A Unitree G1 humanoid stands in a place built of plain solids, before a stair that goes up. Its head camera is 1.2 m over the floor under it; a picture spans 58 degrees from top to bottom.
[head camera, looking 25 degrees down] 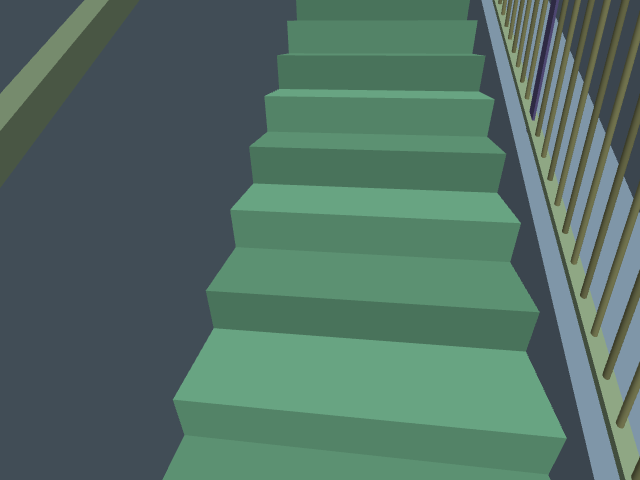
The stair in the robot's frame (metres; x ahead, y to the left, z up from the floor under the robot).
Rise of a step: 0.16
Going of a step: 0.29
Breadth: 1.00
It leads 7 degrees to the right of straight ahead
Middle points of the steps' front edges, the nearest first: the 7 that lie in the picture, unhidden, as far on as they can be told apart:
0.81 -0.10 0.32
1.10 -0.14 0.48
1.39 -0.17 0.64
1.68 -0.21 0.80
1.98 -0.25 0.96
2.27 -0.28 1.12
2.57 -0.32 1.28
